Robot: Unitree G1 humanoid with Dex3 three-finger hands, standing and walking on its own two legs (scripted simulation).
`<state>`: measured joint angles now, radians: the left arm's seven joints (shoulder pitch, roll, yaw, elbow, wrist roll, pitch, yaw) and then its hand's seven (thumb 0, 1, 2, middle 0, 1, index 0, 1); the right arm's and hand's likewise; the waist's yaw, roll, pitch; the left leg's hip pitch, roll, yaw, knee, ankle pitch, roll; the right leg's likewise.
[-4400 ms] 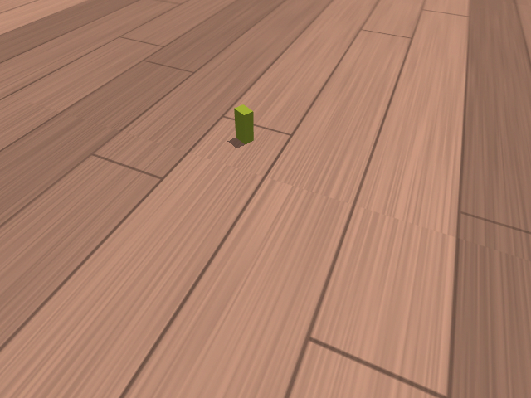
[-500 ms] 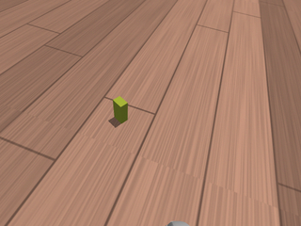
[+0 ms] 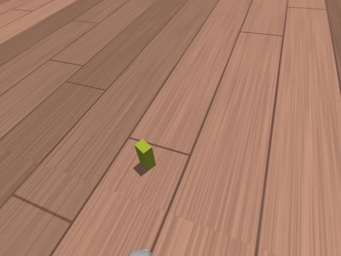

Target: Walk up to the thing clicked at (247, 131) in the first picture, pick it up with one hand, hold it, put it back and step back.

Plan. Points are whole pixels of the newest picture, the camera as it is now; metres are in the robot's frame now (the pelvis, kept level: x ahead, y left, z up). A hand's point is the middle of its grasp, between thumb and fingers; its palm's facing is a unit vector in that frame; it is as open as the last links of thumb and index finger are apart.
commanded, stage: walk up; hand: left
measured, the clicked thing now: (145, 155) +0.84 +0.25 -0.67
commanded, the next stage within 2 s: none
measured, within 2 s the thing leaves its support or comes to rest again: neither
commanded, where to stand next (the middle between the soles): +0.46 +0.03 m, yaw +1 degrees
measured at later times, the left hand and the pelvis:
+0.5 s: hand (65, 245) +0.19 +0.32 -0.16, palm faces +0.02 -0.95 -0.32, open 7.4 cm; pelvis +0.16 +0.05 +0.00, yaw +3 degrees
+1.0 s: hand (90, 183) +0.36 +0.28 -0.11, palm faces +0.02 -0.90 -0.44, open 7.4 cm; pelvis +0.31 +0.01 +0.00, yaw +1 degrees
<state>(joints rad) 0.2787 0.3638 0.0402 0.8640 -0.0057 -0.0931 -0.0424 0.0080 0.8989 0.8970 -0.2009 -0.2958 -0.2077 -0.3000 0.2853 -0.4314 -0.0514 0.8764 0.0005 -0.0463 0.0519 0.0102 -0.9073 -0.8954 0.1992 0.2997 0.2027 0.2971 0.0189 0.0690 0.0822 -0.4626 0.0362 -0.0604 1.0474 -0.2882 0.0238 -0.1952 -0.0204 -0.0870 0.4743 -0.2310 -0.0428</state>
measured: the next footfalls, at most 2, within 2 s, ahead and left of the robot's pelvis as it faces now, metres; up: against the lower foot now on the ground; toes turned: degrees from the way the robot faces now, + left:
left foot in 0.28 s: +0.25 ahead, +0.15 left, +0.00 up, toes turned +7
right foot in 0.80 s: +0.39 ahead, -0.10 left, +0.00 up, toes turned -2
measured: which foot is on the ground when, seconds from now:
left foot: up 0.00-0.26, down 0.28-0.80, up 0.82-1.00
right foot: down 0.00-0.32, up 0.34-0.78, down 0.80-1.00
